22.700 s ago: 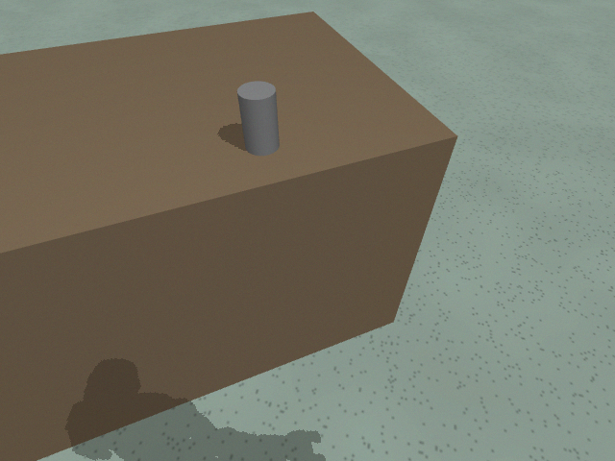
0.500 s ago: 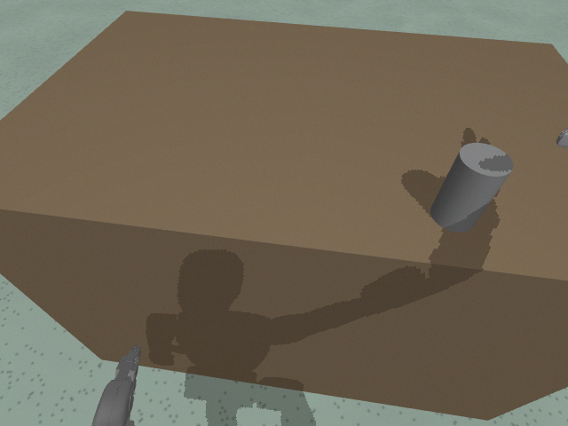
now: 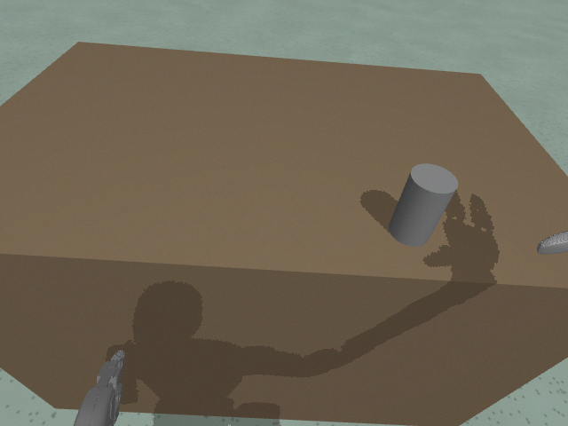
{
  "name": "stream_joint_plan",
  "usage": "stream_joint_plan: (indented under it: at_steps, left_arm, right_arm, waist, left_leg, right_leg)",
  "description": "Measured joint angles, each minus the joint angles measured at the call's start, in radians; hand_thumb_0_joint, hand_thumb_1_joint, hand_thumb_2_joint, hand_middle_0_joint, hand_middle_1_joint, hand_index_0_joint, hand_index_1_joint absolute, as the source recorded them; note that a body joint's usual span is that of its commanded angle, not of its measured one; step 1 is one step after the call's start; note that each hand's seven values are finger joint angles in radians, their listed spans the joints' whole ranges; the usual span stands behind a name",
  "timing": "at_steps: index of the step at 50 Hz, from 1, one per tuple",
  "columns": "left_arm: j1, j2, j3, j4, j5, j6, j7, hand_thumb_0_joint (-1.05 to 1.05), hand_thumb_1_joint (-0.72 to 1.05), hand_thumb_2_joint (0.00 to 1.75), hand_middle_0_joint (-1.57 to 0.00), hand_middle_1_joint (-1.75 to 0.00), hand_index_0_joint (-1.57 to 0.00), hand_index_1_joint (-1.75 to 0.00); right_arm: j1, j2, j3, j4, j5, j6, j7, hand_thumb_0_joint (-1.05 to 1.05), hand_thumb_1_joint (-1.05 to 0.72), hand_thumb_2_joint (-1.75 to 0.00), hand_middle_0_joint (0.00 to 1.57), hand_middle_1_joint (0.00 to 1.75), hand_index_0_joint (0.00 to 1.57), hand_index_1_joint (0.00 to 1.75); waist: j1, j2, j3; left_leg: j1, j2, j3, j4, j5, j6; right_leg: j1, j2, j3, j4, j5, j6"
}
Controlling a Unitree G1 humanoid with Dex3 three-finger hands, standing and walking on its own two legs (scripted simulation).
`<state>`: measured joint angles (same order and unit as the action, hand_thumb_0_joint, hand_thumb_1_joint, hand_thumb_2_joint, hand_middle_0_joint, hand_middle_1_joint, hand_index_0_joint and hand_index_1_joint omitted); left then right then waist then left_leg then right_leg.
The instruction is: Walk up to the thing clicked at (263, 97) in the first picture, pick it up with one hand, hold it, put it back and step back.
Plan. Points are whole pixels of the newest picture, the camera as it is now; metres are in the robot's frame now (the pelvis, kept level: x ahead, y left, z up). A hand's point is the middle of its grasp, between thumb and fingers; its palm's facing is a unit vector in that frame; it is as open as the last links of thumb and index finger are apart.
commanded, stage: sink last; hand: right
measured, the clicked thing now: (420, 206) +0.44 -0.20 +0.10
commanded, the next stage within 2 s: home in 0.76 s
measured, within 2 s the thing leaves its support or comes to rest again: neither
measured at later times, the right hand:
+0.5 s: hand out of the picture +0.13 -0.20 +0.20, palm faces +0.40 +0.84 -0.37, open 17.6 cm
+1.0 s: hand out of the picture +0.15 -0.24 +0.19, palm faces +0.47 +0.80 -0.38, open 17.4 cm
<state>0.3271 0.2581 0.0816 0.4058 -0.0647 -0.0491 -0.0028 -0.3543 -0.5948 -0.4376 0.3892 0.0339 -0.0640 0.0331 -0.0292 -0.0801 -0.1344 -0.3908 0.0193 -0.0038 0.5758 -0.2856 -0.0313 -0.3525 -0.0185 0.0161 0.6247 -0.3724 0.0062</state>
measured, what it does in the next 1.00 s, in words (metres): shifts its weight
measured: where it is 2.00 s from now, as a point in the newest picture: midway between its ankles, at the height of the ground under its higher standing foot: outside the picture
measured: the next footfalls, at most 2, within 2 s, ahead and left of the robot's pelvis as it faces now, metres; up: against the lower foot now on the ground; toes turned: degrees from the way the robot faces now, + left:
none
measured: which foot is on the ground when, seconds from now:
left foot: down 0.00-1.00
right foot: down 0.00-1.00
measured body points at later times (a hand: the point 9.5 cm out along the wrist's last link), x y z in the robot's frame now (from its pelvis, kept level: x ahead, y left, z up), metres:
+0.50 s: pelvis -0.03 +0.03 +0.00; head -0.06 +0.06 +0.45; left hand +0.15 +0.28 -0.05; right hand +0.11 -0.25 +0.22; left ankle +0.00 +0.14 -0.73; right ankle -0.04 -0.12 -0.73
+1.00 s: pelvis -0.05 +0.02 +0.01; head -0.06 +0.04 +0.45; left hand +0.13 +0.27 -0.06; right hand +0.11 -0.28 +0.21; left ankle +0.00 +0.14 -0.73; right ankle -0.04 -0.12 -0.73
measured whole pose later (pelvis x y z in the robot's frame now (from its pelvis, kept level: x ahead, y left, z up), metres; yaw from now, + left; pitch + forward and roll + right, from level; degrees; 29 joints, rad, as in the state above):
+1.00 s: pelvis -0.05 +0.02 +0.01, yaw -2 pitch -4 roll -1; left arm 0.30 0.21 0.12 0.51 -0.02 -0.15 0.07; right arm 0.36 -0.31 -0.40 -0.28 0.06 -0.36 -0.01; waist -0.06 -0.03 0.02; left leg -0.25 0.04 0.02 0.55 -0.23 -0.01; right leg -0.19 0.00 0.04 0.52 -0.27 0.03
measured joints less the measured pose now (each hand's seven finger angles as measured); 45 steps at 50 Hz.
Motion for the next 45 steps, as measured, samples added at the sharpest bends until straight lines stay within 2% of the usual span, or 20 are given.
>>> stream_joint_plan:
  at_steps: [4,10,16,18,23,26,28,31,36,40,42,45]
  left_arm:
    - [0.014,-0.011,0.024,0.008,-0.011,0.011,-0.010,-0.01,-0.52,0.06,-0.05,-0.05,-0.06,-0.05]
    - [0.025,-0.023,0.058,0.060,0.000,0.057,-0.007,-0.01,-0.51,0.06,-0.06,-0.05,-0.06,-0.05]
    - [0.025,-0.014,0.072,-0.013,0.017,0.063,0.037,-0.02,-0.50,0.05,-0.05,-0.05,-0.06,-0.05]
    - [0.031,-0.009,0.074,-0.048,0.016,0.046,0.047,-0.02,-0.50,0.04,-0.05,-0.05,-0.06,-0.05]
    - [0.043,-0.020,0.075,-0.063,0.010,0.009,0.043,-0.01,-0.49,0.04,-0.05,-0.05,-0.06,-0.05]
    - [0.030,-0.035,0.085,-0.010,0.015,-0.007,0.041,-0.01,-0.49,0.04,-0.05,-0.06,-0.06,-0.05]
    - [0.013,-0.040,0.092,0.033,0.020,-0.020,0.043,-0.01,-0.49,0.04,-0.05,-0.06,-0.06,-0.05]
    - [0.000,-0.044,0.097,0.067,0.028,-0.033,0.045,-0.01,-0.49,0.04,-0.05,-0.06,-0.06,-0.05]
    - [0.018,-0.058,0.075,0.061,0.044,-0.049,0.045,-0.02,-0.51,0.05,-0.05,-0.06,-0.06,-0.05]
    - [0.014,-0.053,0.092,0.094,0.048,-0.068,0.046,-0.02,-0.52,0.06,-0.05,-0.05,-0.06,-0.06]
    - [0.007,-0.039,0.103,0.112,0.045,-0.073,0.050,-0.02,-0.53,0.06,-0.06,-0.05,-0.06,-0.06]
    - [0.000,-0.023,0.098,0.110,0.041,-0.080,0.058,-0.02,-0.53,0.07,-0.06,-0.06,-0.05,-0.06]
  right_arm:
    - [0.237,0.096,0.024,-0.305,0.029,0.005,0.011,-0.01,0.55,-0.05,0.07,0.05,0.06,0.05]
    - [0.488,0.176,0.020,-0.645,0.049,-0.010,-0.004,-0.01,0.55,-0.05,0.07,0.05,0.07,0.05]
    - [0.653,0.195,-0.001,-0.776,0.052,-0.069,-0.041,-0.01,0.57,-0.05,0.07,0.05,0.07,0.06]
    - [0.708,0.217,0.011,-0.808,0.056,-0.088,-0.044,-0.01,0.58,-0.05,0.07,0.05,0.07,0.06]
    - [0.848,0.285,0.076,-0.888,0.063,-0.117,-0.023,-0.01,0.59,-0.05,0.06,0.06,0.06,0.06]
    - [0.865,0.303,0.102,-0.914,0.062,-0.129,-0.016,-0.01,0.60,-0.05,0.06,0.06,0.07,0.06]
    - [0.855,0.302,0.098,-0.911,0.060,-0.145,-0.017,-0.01,0.59,-0.05,0.06,0.06,0.07,0.06]
    - [0.834,0.277,0.068,-0.878,0.053,-0.175,-0.021,-0.01,0.59,-0.05,0.06,0.06,0.07,0.06]
    - [0.798,0.224,-0.003,-0.812,0.044,-0.230,-0.030,-0.01,0.57,-0.05,0.07,0.06,0.07,0.06]
    - [0.770,0.210,-0.043,-0.763,0.043,-0.267,-0.041,-0.01,0.56,-0.05,0.06,0.06,0.07,0.06]
    - [0.763,0.223,-0.044,-0.743,0.044,-0.275,-0.045,-0.01,0.56,-0.06,0.06,0.06,0.07,0.06]
    - [0.755,0.255,-0.020,-0.719,0.038,-0.286,-0.048,-0.01,0.55,-0.06,0.06,0.06,0.07,0.06]
  waist:
    - [-0.018,0.000,0.011]
    - [-0.031,0.007,0.078]
    - [-0.027,0.007,0.109]
    - [-0.030,0.010,0.101]
    - [-0.039,0.024,0.082]
    - [-0.042,0.028,0.091]
    - [-0.038,0.023,0.105]
    - [-0.030,0.009,0.129]
    - [-0.028,0.000,0.158]
    - [-0.034,0.001,0.161]
    - [-0.037,0.001,0.161]
    - [-0.038,0.009,0.162]
  left_leg:
    - [0.037,0.003,0.000,0.002,-0.008,0.002]
    - [0.069,0.004,0.012,0.010,-0.008,0.010]
    - [0.084,0.008,0.023,0.017,-0.003,0.017]
    - [0.092,0.009,0.025,0.019,-0.003,0.019]
    - [0.112,0.011,0.031,0.027,-0.006,0.025]
    - [0.119,0.013,0.039,0.032,-0.004,0.028]
    - [0.116,0.014,0.042,0.035,0.001,0.030]
    - [0.102,0.012,0.042,0.037,0.012,0.032]
    - [0.093,0.009,0.038,0.027,0.029,0.033]
    - [0.100,0.011,0.032,0.013,0.039,0.030]
    - [0.106,0.013,0.028,0.005,0.043,0.027]
    - [0.120,0.017,0.024,-0.008,0.047,0.023]
  right_leg:
    - [0.045,0.002,0.000,-0.015,0.002,0.002]
    - [0.079,0.003,0.012,-0.024,0.015,0.011]
    - [0.098,0.006,0.024,-0.036,0.035,0.018]
    - [0.110,0.007,0.025,-0.042,0.040,0.020]
    - [0.134,0.009,0.032,-0.048,0.046,0.026]
    - [0.139,0.011,0.040,-0.046,0.053,0.027]
    - [0.134,0.011,0.043,-0.043,0.058,0.027]
    - [0.120,0.010,0.043,-0.038,0.067,0.027]
    - [0.112,0.007,0.040,-0.048,0.084,0.028]
    - [0.121,0.010,0.034,-0.063,0.093,0.029]
    - [0.128,0.012,0.030,-0.071,0.096,0.028]
    - [0.143,0.015,0.026,-0.083,0.099,0.025]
